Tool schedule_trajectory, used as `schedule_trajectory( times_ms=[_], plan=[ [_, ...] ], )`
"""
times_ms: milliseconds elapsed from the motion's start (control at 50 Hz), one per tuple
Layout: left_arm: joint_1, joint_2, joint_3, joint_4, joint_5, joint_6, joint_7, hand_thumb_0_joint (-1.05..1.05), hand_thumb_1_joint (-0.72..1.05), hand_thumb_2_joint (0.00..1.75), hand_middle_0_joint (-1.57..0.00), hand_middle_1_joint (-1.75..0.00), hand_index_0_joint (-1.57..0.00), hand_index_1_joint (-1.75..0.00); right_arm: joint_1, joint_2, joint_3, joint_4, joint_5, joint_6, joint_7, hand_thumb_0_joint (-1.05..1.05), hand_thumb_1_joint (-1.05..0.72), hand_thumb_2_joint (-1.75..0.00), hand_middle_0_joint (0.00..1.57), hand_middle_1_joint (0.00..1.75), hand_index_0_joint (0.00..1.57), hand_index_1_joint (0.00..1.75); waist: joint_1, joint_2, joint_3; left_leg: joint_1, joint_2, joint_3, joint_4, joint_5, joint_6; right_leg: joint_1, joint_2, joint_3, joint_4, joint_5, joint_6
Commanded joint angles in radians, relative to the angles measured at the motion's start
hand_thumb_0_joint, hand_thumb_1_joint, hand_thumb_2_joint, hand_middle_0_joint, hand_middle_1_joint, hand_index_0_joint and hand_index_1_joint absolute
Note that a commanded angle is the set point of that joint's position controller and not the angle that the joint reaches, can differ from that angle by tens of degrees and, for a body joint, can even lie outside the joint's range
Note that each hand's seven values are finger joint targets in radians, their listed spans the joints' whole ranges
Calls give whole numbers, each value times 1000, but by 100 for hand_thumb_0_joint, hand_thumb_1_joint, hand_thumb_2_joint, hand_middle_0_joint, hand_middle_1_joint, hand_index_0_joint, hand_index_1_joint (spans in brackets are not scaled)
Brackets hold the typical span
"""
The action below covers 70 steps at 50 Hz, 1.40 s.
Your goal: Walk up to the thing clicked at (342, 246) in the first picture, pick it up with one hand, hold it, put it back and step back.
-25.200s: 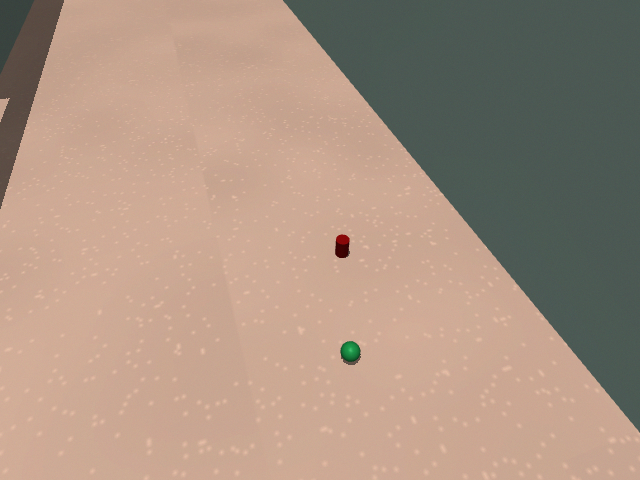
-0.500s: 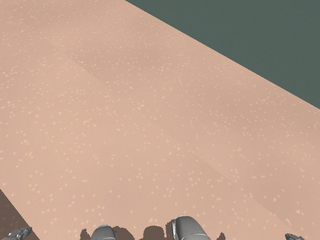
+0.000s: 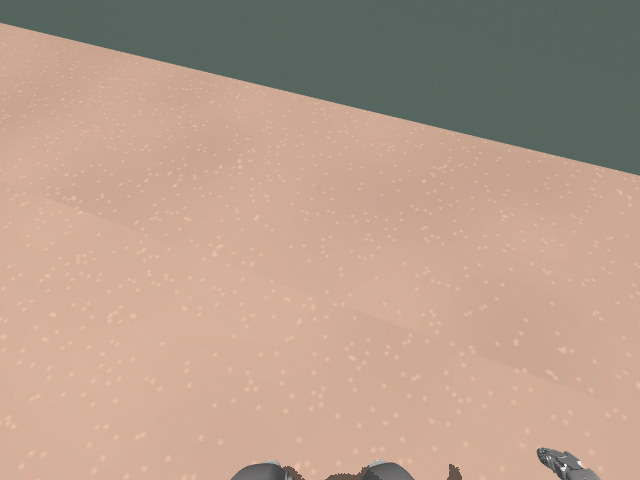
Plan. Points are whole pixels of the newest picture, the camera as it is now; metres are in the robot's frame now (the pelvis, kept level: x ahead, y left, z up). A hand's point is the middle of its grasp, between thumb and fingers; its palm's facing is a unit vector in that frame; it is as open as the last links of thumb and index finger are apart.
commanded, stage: walk up
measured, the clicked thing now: out of the picture +0.71 -1.35 -0.69
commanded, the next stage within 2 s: none
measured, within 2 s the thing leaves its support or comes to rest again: neither
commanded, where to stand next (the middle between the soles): +0.08 +0.00 m, yaw -77 degrees
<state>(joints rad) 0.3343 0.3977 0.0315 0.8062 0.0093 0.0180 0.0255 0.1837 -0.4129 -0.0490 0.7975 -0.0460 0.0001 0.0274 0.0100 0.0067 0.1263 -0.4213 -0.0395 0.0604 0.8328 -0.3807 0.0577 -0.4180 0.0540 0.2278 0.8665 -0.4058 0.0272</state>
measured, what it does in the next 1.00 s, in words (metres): steps on the spot, turning right: right foot, then left foot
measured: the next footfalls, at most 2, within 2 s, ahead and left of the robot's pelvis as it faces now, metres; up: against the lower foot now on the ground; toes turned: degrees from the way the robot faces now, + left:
right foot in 0.38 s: +0.04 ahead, -0.12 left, +0.00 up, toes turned -26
left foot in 0.74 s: +0.21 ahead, +0.11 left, +0.00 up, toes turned -41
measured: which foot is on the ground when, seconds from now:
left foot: down 0.00-0.40, up 0.42-0.72, down 0.74-1.00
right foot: up 0.00-0.36, down 0.38-0.76, up 0.78-1.00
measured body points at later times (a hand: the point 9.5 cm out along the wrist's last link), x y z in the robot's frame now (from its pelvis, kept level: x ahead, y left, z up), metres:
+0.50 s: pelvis +0.02 +0.02 +0.01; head +0.04 -0.04 +0.46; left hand +0.26 +0.27 -0.05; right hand -0.02 -0.32 -0.11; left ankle +0.06 +0.12 -0.66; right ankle +0.01 -0.10 -0.70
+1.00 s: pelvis +0.02 +0.09 +0.02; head +0.06 +0.06 +0.47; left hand +0.35 +0.21 -0.09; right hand -0.19 -0.19 -0.06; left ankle +0.18 +0.14 -0.70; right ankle -0.10 -0.01 -0.66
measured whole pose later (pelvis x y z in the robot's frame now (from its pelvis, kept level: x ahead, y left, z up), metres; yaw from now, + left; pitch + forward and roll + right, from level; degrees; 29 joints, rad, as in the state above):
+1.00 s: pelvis +0.02 +0.09 +0.02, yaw -52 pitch -1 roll -1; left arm 0.25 0.47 0.09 0.73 0.02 0.05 -0.06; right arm 0.26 -0.43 -0.06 0.74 -0.04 -0.01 0.01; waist -0.03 -0.02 0.12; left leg -0.40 0.17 0.11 0.68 -0.26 -0.01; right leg -0.45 0.01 0.07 0.99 -0.46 0.02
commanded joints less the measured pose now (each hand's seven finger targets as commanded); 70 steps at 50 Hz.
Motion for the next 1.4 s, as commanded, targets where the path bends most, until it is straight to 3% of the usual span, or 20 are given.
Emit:
schedule_trajectory(
  times_ms=[0,60,180,320,360,380,420,480,640,700,740,780,860,940,1040,1080,1120,1220,1320,1380],
  plan=[
    [-28,269,86,-113,8,-35,55,0,90,90,-20,-30,-20,-30,15,-313,-123,-101,22,-18,-4,0,-90,-90,20,30,20,30,-80,110,-131,324,540,-594,-553,6,164,-312,-21,-149,289,-147,-28],
    [-10,246,87,-63,-1,-34,30,0,90,90,-20,-30,-20,-30,-16,-195,-95,-121,19,-16,-7,0,-90,-90,20,30,20,30,-44,24,-99,333,338,-244,-478,337,8,-252,-65,-158,234,-1,-44],
    [-6,178,64,-108,-6,-25,-12,0,90,90,-20,-30,-20,-30,-35,-210,-100,-156,10,3,12,0,-90,-90,20,30,20,30,-67,190,-116,369,339,-25,-486,173,93,-180,-106,-278,27,89,-14],
    [31,228,90,-103,14,-37,-4,0,90,90,-20,-30,-20,-30,-77,-206,-102,-194,21,23,38,0,-90,-90,20,30,20,30,-15,95,-119,166,405,76,-323,141,69,119,-79,-330,-199,73,-59],
    [142,291,119,-82,26,-56,12,0,90,90,-20,-30,-20,-30,-82,-164,-87,-197,32,31,40,0,-90,-90,20,30,20,30,69,-70,-191,-16,282,140,43,160,-4,364,-104,-99,-363,26,-138],
    [129,369,136,-112,34,-67,24,0,90,90,-20,-30,-20,-30,-68,-117,-68,-212,37,30,42,0,-90,-90,20,30,20,30,66,-299,-145,-270,119,168,225,-167,-73,432,-306,277,-475,145,-223],
    [86,377,122,-157,28,-66,37,0,90,90,-20,-30,-20,-30,-102,-183,-83,-233,33,28,26,0,-90,-90,20,30,20,30,58,-226,-144,-324,94,-107,298,-330,-101,347,-422,537,-499,285,-374],
    [-36,306,98,-182,6,-71,48,0,90,90,-20,-30,-20,-30,-20,-198,-88,-146,48,29,19,0,-90,-90,20,30,20,30,-27,-111,-172,-255,127,-140,277,-137,-96,347,-267,223,-388,423,-240],
    [-76,291,95,-216,32,-37,4,0,90,90,-20,-30,-20,-30,11,-159,-75,-134,64,7,-22,0,-90,-90,20,30,20,30,-7,-214,-186,12,27,-63,-5,-65,-41,113,-124,138,-256,608,-227],
    [-145,227,80,-249,14,-1,-6,0,90,90,-20,-30,-20,-30,145,-164,-86,-81,39,-12,-43,0,-90,-90,20,30,20,30,-83,-131,-180,276,24,-78,-289,166,-16,-102,-31,84,-74,426,-133],
    [-90,162,63,-255,16,9,-2,0,90,90,-20,-30,-20,-30,123,-314,-121,-111,16,-21,-60,0,-90,-90,20,30,20,30,-55,200,-147,240,490,-589,-513,57,113,-275,100,-23,263,-134,-36],
    [-50,279,81,-209,28,12,-6,0,90,90,-20,-30,-20,-30,-50,-381,-144,-153,24,-25,-50,0,-90,-90,20,30,20,30,-22,220,-42,19,638,-684,-616,-135,308,-217,-20,-40,452,-134,-8],
    [-27,250,120,-136,7,19,-67,0,90,90,-20,-30,-20,-30,-25,-276,-104,-142,18,-40,-48,0,-90,-90,20,30,20,30,-4,192,-70,2,313,-199,-472,-52,84,-90,-19,-129,308,30,-23],
    [-73,207,110,-163,2,6,-93,0,90,90,-20,-30,-20,-30,88,-315,-112,-123,4,-41,-31,0,-90,-90,20,30,20,30,-64,255,-173,266,322,-149,-412,-155,122,-129,-35,-211,39,-106,-5],
    [109,253,138,-35,19,-37,-53,0,90,90,-20,-30,-20,-30,71,-265,-90,-149,8,-15,-13,0,-90,-90,20,30,20,30,23,69,-193,4,288,14,-106,-146,72,302,-1,-274,-399,11,-55],
    [99,373,164,-72,38,-52,-30,0,90,90,-20,-30,-20,-30,61,-135,-41,-175,30,-7,-14,0,-90,-90,20,30,20,30,44,-263,-71,-421,109,61,267,-205,-71,354,-288,374,-546,-247,-209],
    [-2,392,156,-96,22,-47,-19,0,90,90,-20,-30,-20,-30,-46,-260,-76,-173,29,-27,-25,0,-90,-90,20,30,20,30,42,-191,27,-328,181,-92,228,-132,-59,129,-353,457,-543,-219,-311],
    [2,314,119,-74,7,-77,0,0,90,90,-20,-30,-20,-30,76,-223,-66,-77,27,-28,-18,0,-90,-90,20,30,20,30,-10,-188,-41,-179,137,-60,150,8,-47,146,-219,207,-391,227,-237],
    [-56,299,96,-87,0,-75,15,0,90,90,-20,-30,-20,-30,81,-208,-77,-71,28,-26,-17,0,-90,-90,20,30,20,30,-45,-162,-60,67,88,-44,-14,49,-22,-29,-190,147,-276,386,-215],
    [-32,214,65,-95,-12,-64,23,0,90,90,-20,-30,-20,-30,177,-246,-100,-49,8,-37,-23,0,-90,-90,20,30,20,30,-99,1,-125,313,137,-168,-284,40,18,-151,-73,16,-18,317,-108]
  ],
)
